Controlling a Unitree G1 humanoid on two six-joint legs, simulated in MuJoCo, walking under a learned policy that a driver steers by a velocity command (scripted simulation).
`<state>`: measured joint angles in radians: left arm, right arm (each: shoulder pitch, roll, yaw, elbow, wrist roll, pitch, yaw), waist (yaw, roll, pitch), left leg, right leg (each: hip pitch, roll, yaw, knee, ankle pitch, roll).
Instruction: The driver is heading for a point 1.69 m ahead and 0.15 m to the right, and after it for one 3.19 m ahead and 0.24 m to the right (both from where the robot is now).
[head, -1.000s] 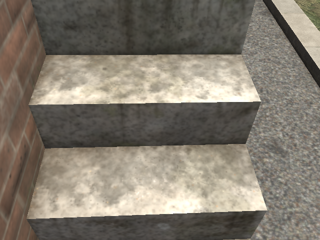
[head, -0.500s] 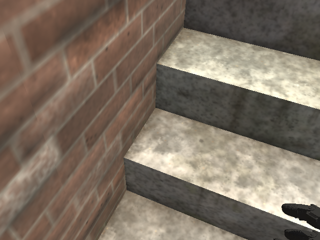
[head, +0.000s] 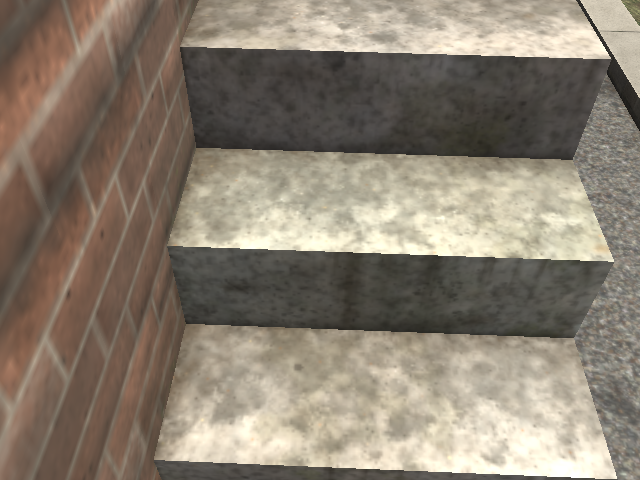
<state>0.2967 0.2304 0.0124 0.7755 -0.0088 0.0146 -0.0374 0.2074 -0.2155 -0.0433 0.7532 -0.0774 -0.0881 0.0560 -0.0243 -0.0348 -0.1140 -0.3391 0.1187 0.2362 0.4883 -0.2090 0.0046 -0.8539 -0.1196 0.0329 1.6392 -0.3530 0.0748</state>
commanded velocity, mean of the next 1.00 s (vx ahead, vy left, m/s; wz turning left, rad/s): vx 0.39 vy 0.00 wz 0.03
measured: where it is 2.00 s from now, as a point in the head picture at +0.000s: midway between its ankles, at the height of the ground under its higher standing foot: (391, 384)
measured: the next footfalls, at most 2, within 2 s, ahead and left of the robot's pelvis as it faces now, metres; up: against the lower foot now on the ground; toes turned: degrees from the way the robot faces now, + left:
right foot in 0.16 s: +0.03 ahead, -0.20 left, +0.00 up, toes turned -12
left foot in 0.68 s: +0.04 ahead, +0.12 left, +0.00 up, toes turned -9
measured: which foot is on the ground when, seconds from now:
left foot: down 0.00-0.16, up 0.18-0.66, down 0.68-1.00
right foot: up 0.00-0.14, down 0.16-0.70, up 0.72-1.00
